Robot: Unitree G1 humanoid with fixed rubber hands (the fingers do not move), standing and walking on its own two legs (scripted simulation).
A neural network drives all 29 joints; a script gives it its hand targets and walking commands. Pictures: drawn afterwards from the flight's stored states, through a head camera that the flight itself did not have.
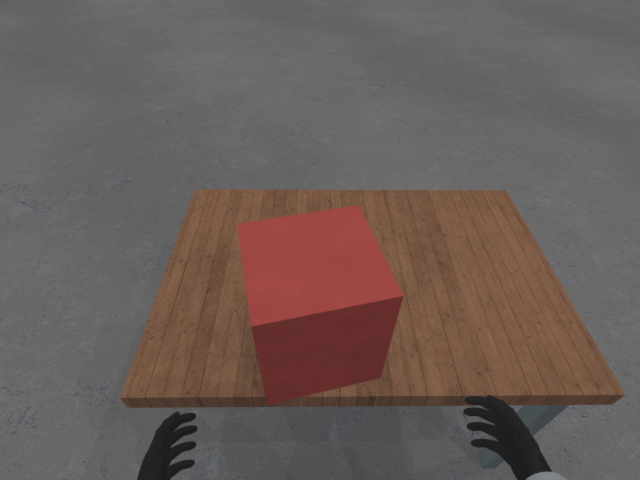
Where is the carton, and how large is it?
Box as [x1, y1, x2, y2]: [237, 205, 402, 404]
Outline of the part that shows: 358,205 237,224 250,321 267,404 380,377 402,299 402,294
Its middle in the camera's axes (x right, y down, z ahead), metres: -0.01 +0.12 +0.67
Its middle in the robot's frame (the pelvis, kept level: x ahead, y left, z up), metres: +0.43 +0.04 -0.08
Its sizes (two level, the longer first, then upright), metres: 0.210 0.200 0.250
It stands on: a table, 0.57 m high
